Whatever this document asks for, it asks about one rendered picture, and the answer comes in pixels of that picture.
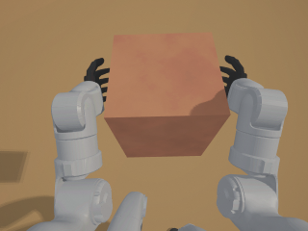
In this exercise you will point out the robot left hand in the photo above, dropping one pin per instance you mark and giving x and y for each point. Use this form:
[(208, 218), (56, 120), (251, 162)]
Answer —
[(93, 75)]

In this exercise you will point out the robot left thigh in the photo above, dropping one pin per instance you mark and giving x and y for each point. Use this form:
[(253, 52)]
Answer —
[(130, 212)]

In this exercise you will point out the robot right hand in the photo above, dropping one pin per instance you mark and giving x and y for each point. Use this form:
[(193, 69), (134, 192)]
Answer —
[(233, 75)]

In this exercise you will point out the right robot forearm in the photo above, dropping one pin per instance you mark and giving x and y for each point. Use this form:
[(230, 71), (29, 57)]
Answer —
[(261, 114)]

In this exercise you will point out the left robot upper arm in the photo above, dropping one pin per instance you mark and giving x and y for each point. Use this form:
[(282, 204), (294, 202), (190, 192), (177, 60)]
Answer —
[(81, 205)]

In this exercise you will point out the left robot forearm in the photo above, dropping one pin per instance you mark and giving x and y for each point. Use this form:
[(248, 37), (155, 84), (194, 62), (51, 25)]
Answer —
[(75, 130)]

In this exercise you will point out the right robot upper arm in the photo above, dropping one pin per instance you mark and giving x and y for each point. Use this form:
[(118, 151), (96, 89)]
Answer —
[(252, 205)]

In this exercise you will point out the carton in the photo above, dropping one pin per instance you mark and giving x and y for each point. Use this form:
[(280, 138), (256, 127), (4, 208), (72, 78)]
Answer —
[(165, 94)]

